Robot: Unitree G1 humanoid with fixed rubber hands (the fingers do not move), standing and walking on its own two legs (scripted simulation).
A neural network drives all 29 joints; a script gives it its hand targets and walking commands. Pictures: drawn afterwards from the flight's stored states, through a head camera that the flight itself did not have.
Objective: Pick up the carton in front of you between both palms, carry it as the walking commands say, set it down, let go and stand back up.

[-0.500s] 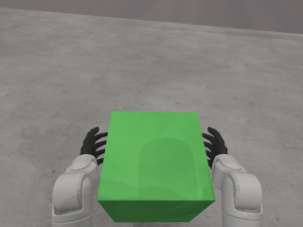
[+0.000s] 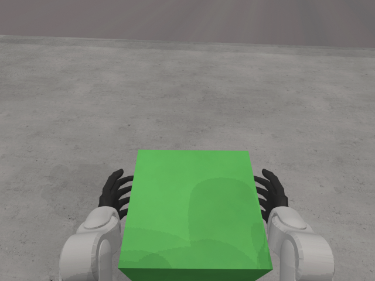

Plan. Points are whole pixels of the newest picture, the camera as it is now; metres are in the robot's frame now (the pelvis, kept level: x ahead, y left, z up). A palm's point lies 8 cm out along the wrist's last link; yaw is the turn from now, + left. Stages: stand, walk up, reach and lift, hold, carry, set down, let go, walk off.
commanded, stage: carry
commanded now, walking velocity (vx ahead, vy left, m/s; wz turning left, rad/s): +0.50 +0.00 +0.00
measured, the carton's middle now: (191, 225) +0.23 +0.00 +0.03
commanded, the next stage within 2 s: none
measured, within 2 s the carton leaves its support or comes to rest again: neither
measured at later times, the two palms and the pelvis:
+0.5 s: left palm (129, 106) +0.56 +0.18 +0.10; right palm (233, 104) +0.55 -0.12 +0.11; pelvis +0.33 +0.03 +0.01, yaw -2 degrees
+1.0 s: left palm (148, 72) +0.77 +0.15 +0.10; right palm (231, 70) +0.78 -0.15 +0.10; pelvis +0.54 +0.00 -0.01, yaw +0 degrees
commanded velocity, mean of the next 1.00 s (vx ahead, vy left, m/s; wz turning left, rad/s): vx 0.19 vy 0.00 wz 0.00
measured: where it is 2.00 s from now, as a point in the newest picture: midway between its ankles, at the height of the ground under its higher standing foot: (187, 242)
